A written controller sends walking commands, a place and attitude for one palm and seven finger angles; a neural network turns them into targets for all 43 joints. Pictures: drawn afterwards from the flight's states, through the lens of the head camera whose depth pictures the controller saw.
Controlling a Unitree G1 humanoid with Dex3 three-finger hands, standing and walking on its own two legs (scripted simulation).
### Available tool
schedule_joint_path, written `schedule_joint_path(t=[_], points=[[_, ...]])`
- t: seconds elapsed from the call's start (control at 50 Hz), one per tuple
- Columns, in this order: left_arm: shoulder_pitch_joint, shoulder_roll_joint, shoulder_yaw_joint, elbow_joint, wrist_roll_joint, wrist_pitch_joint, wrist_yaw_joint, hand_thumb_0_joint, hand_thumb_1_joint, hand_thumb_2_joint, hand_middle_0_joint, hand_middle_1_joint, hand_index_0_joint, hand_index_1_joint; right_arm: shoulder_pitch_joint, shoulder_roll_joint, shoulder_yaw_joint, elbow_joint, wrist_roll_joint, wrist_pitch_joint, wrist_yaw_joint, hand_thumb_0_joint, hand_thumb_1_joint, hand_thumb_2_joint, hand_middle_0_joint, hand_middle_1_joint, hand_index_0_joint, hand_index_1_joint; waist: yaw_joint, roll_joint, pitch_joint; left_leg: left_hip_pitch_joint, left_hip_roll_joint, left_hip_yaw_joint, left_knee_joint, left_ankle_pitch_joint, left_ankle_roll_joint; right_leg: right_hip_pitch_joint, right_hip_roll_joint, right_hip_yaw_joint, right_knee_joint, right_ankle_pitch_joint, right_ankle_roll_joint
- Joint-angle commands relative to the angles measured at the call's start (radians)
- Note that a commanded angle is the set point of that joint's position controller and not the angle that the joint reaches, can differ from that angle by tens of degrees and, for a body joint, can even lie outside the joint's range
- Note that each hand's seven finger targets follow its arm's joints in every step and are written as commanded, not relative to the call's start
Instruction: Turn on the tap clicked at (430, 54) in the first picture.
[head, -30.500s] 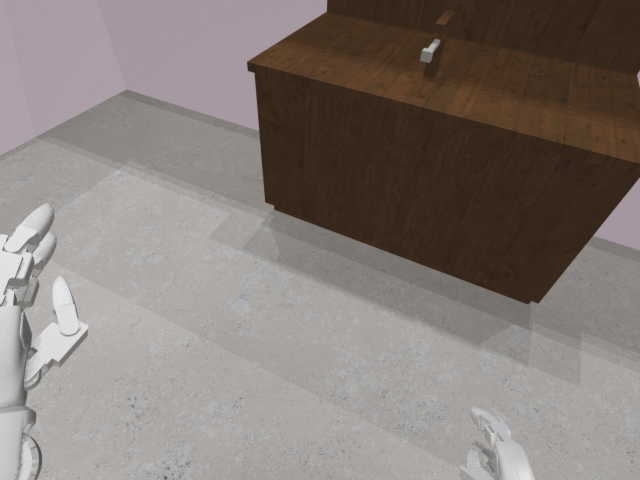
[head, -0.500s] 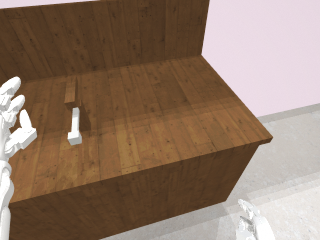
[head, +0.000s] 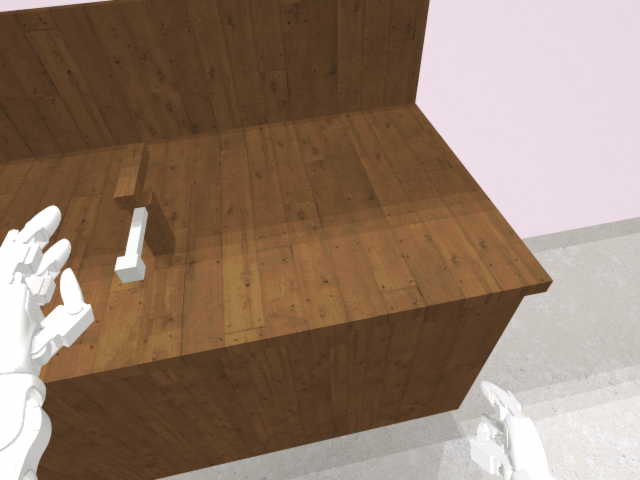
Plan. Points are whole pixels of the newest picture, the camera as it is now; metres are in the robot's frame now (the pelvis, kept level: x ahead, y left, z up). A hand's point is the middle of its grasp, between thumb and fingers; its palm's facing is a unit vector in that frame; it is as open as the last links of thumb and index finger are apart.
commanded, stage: turn the palm inward beside the body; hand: left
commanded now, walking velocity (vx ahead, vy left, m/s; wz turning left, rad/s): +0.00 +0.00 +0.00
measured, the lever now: (130, 268) +0.35 +0.31 +0.07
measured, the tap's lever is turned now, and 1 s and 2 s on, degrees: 0 0 0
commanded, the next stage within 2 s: reach beside the lever's end, fingers flat in 1.50 s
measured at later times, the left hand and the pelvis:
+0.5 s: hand (87, 337) +0.21 +0.25 +0.15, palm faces +0.44 -0.87 -0.21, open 7.4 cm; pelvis +0.01 +0.01 +0.00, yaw +1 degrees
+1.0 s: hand (87, 377) +0.18 +0.25 +0.13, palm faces +0.47 -0.87 -0.15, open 7.4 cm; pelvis +0.00 +0.02 +0.00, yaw +2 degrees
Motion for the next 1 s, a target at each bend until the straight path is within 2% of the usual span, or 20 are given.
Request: schedule_joint_path(t=[0.0,0.04,0.12,0.16,0.2,0.26,0.28,0.44,0.48,0.5,0.56,0.58,0.64,0.68,0.7,0.78,0.8,0.86,0.9,0.98], points=[[-0.026,0.183,0.143,-0.252,-0.005,-0.083,0.036,0.000,0.900,0.900,-0.200,-0.300,-0.200,-0.300,-0.105,-0.112,-0.036,-0.173,-0.005,-0.064,-0.003,0.000,-0.900,-0.900,0.200,0.300,0.200,0.300,0.014,-0.053,-0.185,-0.048,0.001,-0.019,-0.043,0.177,0.043,0.176,-0.158,0.227,-0.134,0.208,0.112],[0.014,0.162,0.126,-0.268,-0.006,-0.100,0.026,0.000,0.900,0.900,-0.200,-0.300,-0.200,-0.300,-0.060,-0.122,-0.038,-0.177,-0.006,-0.076,-0.002,0.000,-0.900,-0.900,0.200,0.300,0.200,0.300,0.007,-0.041,-0.207,-0.012,-0.008,-0.010,-0.042,0.273,0.054,0.166,-0.124,0.159,-0.086,0.364,0.103],[0.054,0.137,0.102,-0.299,-0.011,-0.139,0.009,0.000,0.900,0.900,-0.200,-0.300,-0.200,-0.300,-0.019,-0.128,-0.042,-0.182,-0.007,-0.105,-0.005,0.000,-0.900,-0.900,0.200,0.300,0.200,0.300,0.002,-0.037,-0.230,0.029,-0.015,-0.006,-0.035,0.355,0.062,0.144,-0.097,0.105,-0.050,0.438,0.089],[0.072,0.127,0.087,-0.311,-0.017,-0.154,0.004,0.000,0.900,0.900,-0.200,-0.300,-0.200,-0.300,-0.015,-0.132,-0.044,-0.188,-0.006,-0.118,-0.008,0.000,-0.900,-0.900,0.200,0.300,0.200,0.300,0.003,-0.052,-0.219,0.028,-0.015,-0.010,-0.035,0.352,0.063,0.127,-0.094,0.095,-0.050,0.412,0.087],[0.080,0.114,0.077,-0.319,-0.010,-0.156,0.013,0.000,0.900,0.900,-0.200,-0.300,-0.200,-0.300,-0.013,-0.126,-0.038,-0.189,-0.006,-0.125,-0.010,0.000,-0.900,-0.900,0.200,0.300,0.200,0.300,0.010,-0.012,-0.202,0.031,-0.017,-0.012,-0.043,0.355,0.059,0.112,-0.090,0.083,-0.050,0.377,0.077],[0.088,0.108,0.070,-0.291,-0.021,-0.138,0.025,0.000,0.900,0.900,-0.200,-0.300,-0.200,-0.300,-0.021,-0.130,-0.035,-0.194,-0.003,-0.128,-0.017,0.000,-0.900,-0.900,0.200,0.300,0.200,0.300,0.012,-0.059,-0.159,0.001,-0.015,-0.023,-0.057,0.281,0.059,0.090,-0.087,0.081,-0.070,0.277,0.081],[0.081,0.123,0.088,-0.300,-0.013,-0.132,0.036,0.000,0.900,0.900,-0.200,-0.300,-0.200,-0.300,-0.042,-0.126,-0.030,-0.194,-0.001,-0.128,-0.020,0.000,-0.900,-0.900,0.200,0.300,0.200,0.300,0.018,-0.039,-0.147,0.004,-0.017,-0.022,-0.060,0.273,0.060,0.087,-0.086,0.084,-0.077,0.260,0.077],[0.082,0.074,0.020,-0.325,-0.025,-0.079,0.053,0.000,0.900,0.900,-0.200,-0.300,-0.200,-0.300,-0.061,-0.120,-0.016,-0.207,-0.001,-0.129,-0.023,0.000,-0.900,-0.900,0.200,0.300,0.200,0.300,0.018,-0.032,-0.140,-0.005,-0.015,-0.032,-0.077,0.182,0.059,0.083,-0.088,0.093,-0.112,0.122,0.079],[0.091,0.094,0.038,-0.329,-0.017,-0.074,0.063,0.000,0.900,0.900,-0.200,-0.300,-0.200,-0.300,-0.072,-0.117,-0.011,-0.201,0.001,-0.130,-0.025,0.000,-0.900,-0.900,0.200,0.300,0.200,0.300,0.023,-0.016,-0.124,-0.004,-0.015,-0.035,-0.082,0.172,0.058,0.078,-0.086,0.093,-0.117,0.102,0.076],[0.088,0.062,0.008,-0.341,-0.018,-0.076,0.063,0.000,0.900,0.900,-0.200,-0.300,-0.200,-0.300,-0.065,-0.113,-0.009,-0.206,-0.001,-0.130,-0.022,0.000,-0.900,-0.900,0.200,0.300,0.200,0.300,0.019,-0.009,-0.123,0.000,-0.015,-0.036,-0.086,0.175,0.056,0.073,-0.086,0.085,-0.114,0.105,0.074],[0.108,0.062,0.006,-0.329,-0.032,-0.070,0.065,0.000,0.900,0.900,-0.200,-0.300,-0.200,-0.300,-0.069,-0.119,-0.010,-0.207,-0.002,-0.132,-0.024,0.000,-0.900,-0.900,0.200,0.300,0.200,0.300,0.018,-0.055,-0.109,-0.021,-0.015,-0.042,-0.085,0.127,0.059,0.066,-0.087,0.090,-0.129,0.047,0.080],[0.100,0.075,0.016,-0.343,-0.024,-0.070,0.071,0.000,0.900,0.900,-0.200,-0.300,-0.200,-0.300,-0.085,-0.113,-0.008,-0.202,0.002,-0.132,-0.025,0.000,-0.900,-0.900,0.200,0.300,0.200,0.300,0.020,-0.009,-0.096,-0.011,-0.015,-0.041,-0.087,0.114,0.058,0.056,-0.087,0.094,-0.136,0.024,0.076],[0.105,0.043,-0.022,-0.344,-0.028,-0.065,0.078,0.000,0.900,0.900,-0.200,-0.300,-0.200,-0.300,-0.089,-0.112,-0.006,-0.209,0.000,-0.134,-0.025,0.000,-0.900,-0.900,0.200,0.300,0.200,0.300,0.016,-0.016,-0.080,-0.022,-0.015,-0.046,-0.089,0.067,0.058,0.040,-0.090,0.095,-0.147,-0.035,0.077],[0.114,0.062,-0.004,-0.351,-0.028,-0.062,0.085,0.000,0.900,0.900,-0.200,-0.300,-0.200,-0.300,-0.098,-0.112,-0.004,-0.206,0.001,-0.135,-0.026,0.000,-0.900,-0.900,0.200,0.300,0.200,0.300,0.019,-0.031,-0.074,-0.032,-0.017,-0.050,-0.086,0.049,0.060,0.043,-0.092,0.105,-0.157,-0.061,0.076],[0.109,0.032,-0.034,-0.347,-0.029,-0.058,0.084,0.000,0.900,0.900,-0.200,-0.300,-0.200,-0.300,-0.101,-0.108,-0.003,-0.207,0.001,-0.133,-0.025,0.000,-0.900,-0.900,0.200,0.300,0.200,0.300,0.013,-0.029,-0.069,-0.037,-0.018,-0.048,-0.084,0.030,0.059,0.035,-0.096,0.109,-0.161,-0.087,0.079],[0.127,0.046,-0.024,-0.361,-0.028,-0.054,0.093,0.000,0.900,0.900,-0.200,-0.300,-0.200,-0.300,-0.110,-0.108,-0.003,-0.205,0.002,-0.135,-0.026,0.000,-0.900,-0.900,0.200,0.300,0.200,0.300,0.021,-0.019,-0.049,-0.051,-0.020,-0.053,-0.084,-0.029,0.059,0.028,-0.099,0.118,-0.176,-0.159,0.077],[0.132,0.017,-0.051,-0.368,-0.030,-0.056,0.094,0.000,0.900,0.900,-0.200,-0.300,-0.200,-0.300,-0.115,-0.103,-0.002,-0.210,0.001,-0.136,-0.025,0.000,-0.900,-0.900,0.200,0.300,0.200,0.300,0.016,-0.025,-0.060,-0.049,-0.020,-0.053,-0.080,-0.022,0.058,0.032,-0.102,0.120,-0.173,-0.156,0.078],[0.161,0.019,-0.051,-0.377,-0.032,-0.059,0.100,0.000,0.900,0.900,-0.200,-0.300,-0.200,-0.300,-0.111,-0.106,-0.007,-0.208,-0.003,-0.137,-0.024,0.000,-0.900,-0.900,0.200,0.300,0.200,0.300,0.018,-0.037,-0.067,-0.054,-0.018,-0.054,-0.064,-0.012,0.059,0.034,-0.105,0.127,-0.178,-0.159,0.078],[0.161,0.007,-0.061,-0.397,-0.028,-0.062,0.104,0.000,0.900,0.900,-0.200,-0.300,-0.200,-0.300,-0.109,-0.102,-0.003,-0.207,0.000,-0.138,-0.022,0.000,-0.900,-0.900,0.200,0.300,0.200,0.300,0.014,-0.007,-0.063,-0.047,-0.021,-0.055,-0.067,0.000,0.058,0.030,-0.101,0.114,-0.166,-0.134,0.074],[0.170,0.038,-0.016,-0.397,-0.033,-0.067,0.114,0.000,0.900,0.900,-0.200,-0.300,-0.200,-0.300,-0.090,-0.109,-0.006,-0.199,-0.007,-0.145,-0.025,0.000,-0.900,-0.900,0.200,0.300,0.200,0.300,0.021,-0.013,-0.096,-0.033,-0.020,-0.060,-0.066,0.062,0.059,0.049,-0.089,0.096,-0.144,-0.045,0.073]])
